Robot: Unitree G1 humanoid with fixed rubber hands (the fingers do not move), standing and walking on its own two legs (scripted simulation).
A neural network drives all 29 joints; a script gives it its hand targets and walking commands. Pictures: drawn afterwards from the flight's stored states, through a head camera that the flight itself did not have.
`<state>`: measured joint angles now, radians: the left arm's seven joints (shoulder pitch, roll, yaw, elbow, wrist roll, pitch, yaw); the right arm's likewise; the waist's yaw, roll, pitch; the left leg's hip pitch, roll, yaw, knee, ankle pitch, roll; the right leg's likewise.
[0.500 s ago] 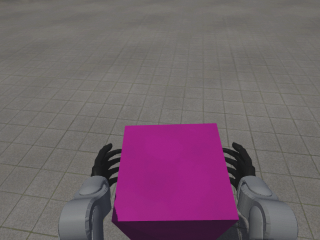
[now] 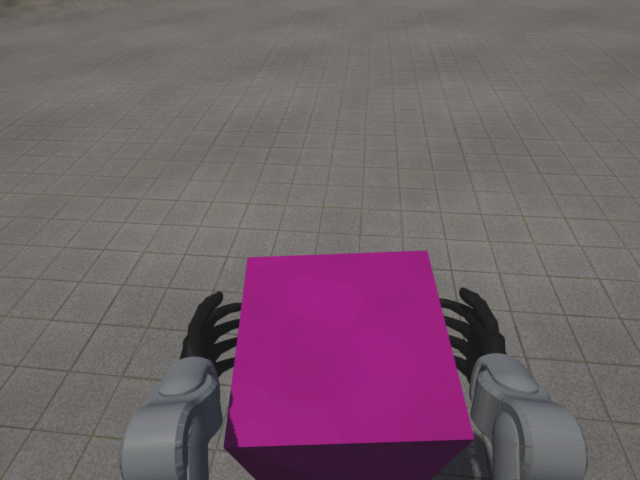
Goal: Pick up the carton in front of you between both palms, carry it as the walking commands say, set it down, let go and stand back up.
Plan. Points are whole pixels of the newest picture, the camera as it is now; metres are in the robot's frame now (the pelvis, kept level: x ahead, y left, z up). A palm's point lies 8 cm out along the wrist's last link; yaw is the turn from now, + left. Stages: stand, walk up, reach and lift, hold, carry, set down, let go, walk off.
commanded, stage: carry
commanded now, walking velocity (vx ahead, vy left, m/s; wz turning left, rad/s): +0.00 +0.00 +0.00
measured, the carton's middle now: (341, 378) +0.24 +0.00 +0.02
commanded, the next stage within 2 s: hold in 1.82 s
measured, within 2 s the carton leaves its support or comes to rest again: neither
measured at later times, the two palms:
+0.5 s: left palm (208, 323) +0.28 +0.16 +0.09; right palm (452, 308) +0.30 -0.14 +0.09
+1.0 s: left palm (200, 347) +0.28 +0.18 +0.04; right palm (427, 330) +0.30 -0.12 +0.04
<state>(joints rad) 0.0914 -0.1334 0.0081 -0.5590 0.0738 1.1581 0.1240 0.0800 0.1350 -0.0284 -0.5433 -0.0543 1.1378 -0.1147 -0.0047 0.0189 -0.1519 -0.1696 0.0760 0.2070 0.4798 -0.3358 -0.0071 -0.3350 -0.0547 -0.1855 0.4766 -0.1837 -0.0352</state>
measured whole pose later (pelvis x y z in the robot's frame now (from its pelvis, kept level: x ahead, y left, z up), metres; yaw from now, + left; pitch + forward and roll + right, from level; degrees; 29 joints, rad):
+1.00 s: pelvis +0.01 +0.02 +0.00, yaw +2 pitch +2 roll -1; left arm -0.17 -0.13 0.13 0.11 0.24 0.78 0.04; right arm -0.18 0.14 -0.15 0.13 -0.22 0.75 -0.04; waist 0.00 0.00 -0.10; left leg -0.16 0.05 0.18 0.51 -0.38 0.02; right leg -0.31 -0.09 -0.21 0.50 -0.22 0.00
